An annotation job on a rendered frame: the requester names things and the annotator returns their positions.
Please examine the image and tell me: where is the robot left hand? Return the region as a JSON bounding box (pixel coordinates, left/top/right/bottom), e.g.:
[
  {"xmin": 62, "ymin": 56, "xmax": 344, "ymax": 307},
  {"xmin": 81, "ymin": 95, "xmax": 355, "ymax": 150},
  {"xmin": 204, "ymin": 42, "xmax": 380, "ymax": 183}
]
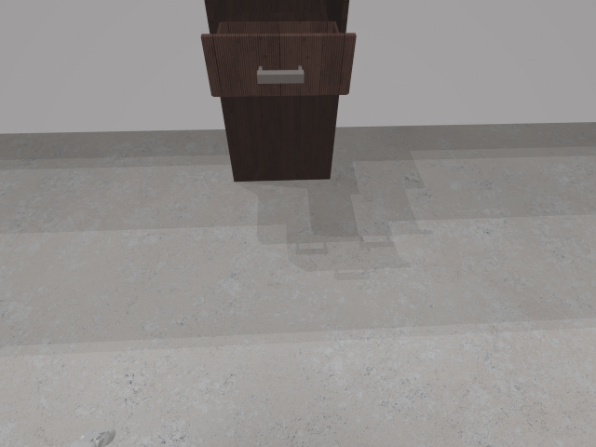
[{"xmin": 69, "ymin": 428, "xmax": 115, "ymax": 447}]

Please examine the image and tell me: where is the cabinet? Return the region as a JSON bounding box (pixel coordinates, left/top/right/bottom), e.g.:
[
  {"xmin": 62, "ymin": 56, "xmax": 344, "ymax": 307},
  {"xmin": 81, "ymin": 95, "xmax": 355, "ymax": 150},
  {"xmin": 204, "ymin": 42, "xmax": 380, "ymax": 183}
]
[{"xmin": 204, "ymin": 0, "xmax": 349, "ymax": 182}]

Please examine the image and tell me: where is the drawer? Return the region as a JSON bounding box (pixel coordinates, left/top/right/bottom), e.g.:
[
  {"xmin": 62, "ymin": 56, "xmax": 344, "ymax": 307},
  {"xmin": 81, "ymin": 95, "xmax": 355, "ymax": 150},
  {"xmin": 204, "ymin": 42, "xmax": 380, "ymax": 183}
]
[{"xmin": 201, "ymin": 21, "xmax": 357, "ymax": 97}]

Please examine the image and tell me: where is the handle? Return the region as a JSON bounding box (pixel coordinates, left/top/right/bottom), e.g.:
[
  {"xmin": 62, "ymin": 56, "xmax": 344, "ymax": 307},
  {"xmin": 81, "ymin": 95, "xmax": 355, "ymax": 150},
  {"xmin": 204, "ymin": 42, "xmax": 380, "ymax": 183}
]
[{"xmin": 257, "ymin": 65, "xmax": 305, "ymax": 84}]

